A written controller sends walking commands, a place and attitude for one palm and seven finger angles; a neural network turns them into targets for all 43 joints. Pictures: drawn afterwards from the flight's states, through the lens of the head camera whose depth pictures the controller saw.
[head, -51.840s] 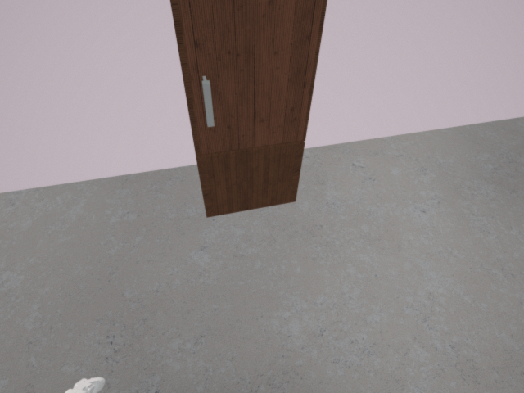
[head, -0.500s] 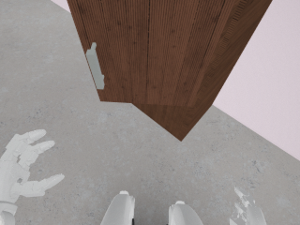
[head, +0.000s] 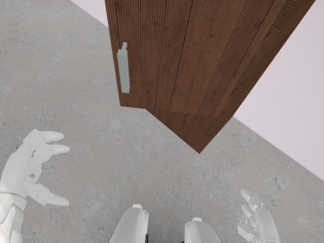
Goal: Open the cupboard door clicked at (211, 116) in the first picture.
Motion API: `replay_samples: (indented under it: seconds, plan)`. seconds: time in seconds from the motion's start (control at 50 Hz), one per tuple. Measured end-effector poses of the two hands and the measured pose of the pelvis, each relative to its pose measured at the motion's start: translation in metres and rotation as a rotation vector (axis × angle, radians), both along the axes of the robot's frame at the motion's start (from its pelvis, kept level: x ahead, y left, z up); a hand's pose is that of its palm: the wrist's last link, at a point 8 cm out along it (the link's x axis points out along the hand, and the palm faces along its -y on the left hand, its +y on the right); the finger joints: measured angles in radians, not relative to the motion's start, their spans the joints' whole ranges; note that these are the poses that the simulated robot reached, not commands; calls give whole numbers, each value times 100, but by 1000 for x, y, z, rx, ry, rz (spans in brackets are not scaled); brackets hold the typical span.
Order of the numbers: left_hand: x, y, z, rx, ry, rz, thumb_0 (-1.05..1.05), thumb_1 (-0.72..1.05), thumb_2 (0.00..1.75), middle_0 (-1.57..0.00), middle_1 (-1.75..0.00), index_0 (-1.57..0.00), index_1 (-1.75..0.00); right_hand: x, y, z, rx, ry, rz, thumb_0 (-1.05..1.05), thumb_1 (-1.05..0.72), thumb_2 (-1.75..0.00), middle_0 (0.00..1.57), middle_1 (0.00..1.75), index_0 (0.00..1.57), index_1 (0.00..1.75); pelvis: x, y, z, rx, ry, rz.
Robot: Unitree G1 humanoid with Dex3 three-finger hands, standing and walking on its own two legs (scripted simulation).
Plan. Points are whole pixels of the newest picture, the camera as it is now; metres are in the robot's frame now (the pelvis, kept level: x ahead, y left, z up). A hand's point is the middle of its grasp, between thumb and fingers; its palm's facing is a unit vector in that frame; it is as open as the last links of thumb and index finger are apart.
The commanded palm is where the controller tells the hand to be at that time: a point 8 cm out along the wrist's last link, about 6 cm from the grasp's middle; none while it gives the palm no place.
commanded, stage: raise the hand with hooked fingers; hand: left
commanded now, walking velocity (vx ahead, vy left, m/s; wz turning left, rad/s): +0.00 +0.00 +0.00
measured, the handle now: (125, 68) +0.60 +0.18 +0.01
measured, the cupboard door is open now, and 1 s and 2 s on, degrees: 39 39 39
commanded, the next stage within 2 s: move the hooked fingers beside the handle in 0.70 s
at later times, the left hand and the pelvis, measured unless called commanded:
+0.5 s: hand (66, 151) +0.30 +0.25 +0.03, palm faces +0.03 -1.00 -0.03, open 14.0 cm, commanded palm +0.28 +0.29 +0.04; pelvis +0.02 -0.03 +0.00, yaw +0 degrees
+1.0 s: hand (79, 143) +0.32 +0.23 +0.02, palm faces +0.03 -1.00 -0.03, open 14.0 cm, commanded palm +0.32 +0.27 +0.04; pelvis +0.02 -0.04 -0.01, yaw -1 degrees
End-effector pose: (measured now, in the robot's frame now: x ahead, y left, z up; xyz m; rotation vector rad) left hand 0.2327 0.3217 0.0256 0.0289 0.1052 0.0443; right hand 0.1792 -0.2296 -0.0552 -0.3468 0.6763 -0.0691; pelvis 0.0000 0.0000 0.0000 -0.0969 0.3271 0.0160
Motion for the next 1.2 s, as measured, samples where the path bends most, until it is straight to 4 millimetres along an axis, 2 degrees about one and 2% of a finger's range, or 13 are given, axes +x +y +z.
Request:
replay_samples:
  seconds: [0.14, 0.24, 0.3, 0.42, 0.52, 0.68, 0.88, 1.04, 1.2]
  plan:
    - [20, 4, 9, 25, -71, -14, -1, -49, 30, -30, -119, -29, -120, -4, -11, -6, -30, 51, -17, 1, -90, -90, 21, 30, 21, 30, 4, -2, -2, -1, 13, -1]
    - [33, 8, 6, 9, -35, -14, -1, -50, 30, -30, -119, -30, -120, -10, -23, -8, -35, 83, -51, 2, -90, -90, 21, 30, 21, 30, 8, -7, -1, 1, 26, -4]
    - [37, 5, 6, 1, -20, -19, -1, -50, 30, -30, -120, -29, -120, -13, -30, -8, -34, 95, -66, 2, -90, -90, 21, 30, 21, 30, 11, -10, 1, 2, 32, -7]
    - [40, -12, 11, 10, -39, -34, -1, -50, 30, -30, -120, -29, -120, -14, -43, -10, -27, 104, -77, 2, -90, -90, 21, 30, 20, 30, 15, -19, 1, 12, 38, -13]
    - [41, -18, 6, 4, -42, -9, -1, -50, 30, -30, -120, -30, -120, -12, -51, -15, -21, 107, -82, 2, -90, -90, 21, 30, 20, 30, 16, -28, -2, 19, 41, -14]
    - [42, -36, 7, 10, -43, -34, -1, -50, 30, -30, -120, -29, -120, -5, -59, -20, -5, 97, -86, 2, -90, -90, 21, 30, 20, 30, 18, -38, -4, 26, 40, -16]
    - [47, -37, 6, 5, -45, -4, -1, -50, 30, -31, -120, -30, -120, -2, -64, -24, 2, 91, -88, 1, -90, -90, 21, 30, 20, 30, 19, -45, -7, 32, 41, -19]
    - [78, -37, 0, -4, -73, -25, -1, -50, 30, -31, -120, -30, -120, -12, -68, -34, -26, 129, -101, 1, -90, -90, 21, 30, 20, 30, 14, -43, -13, 25, 52, -19]
    - [115, -31, -7, -23, -46, -27, -1, -50, 30, -31, -120, -30, -120, -34, -68, -38, -37, 198, -148, 1, -91, -90, 21, 30, 20, 30, 13, -37, -15, 24, 74, -35]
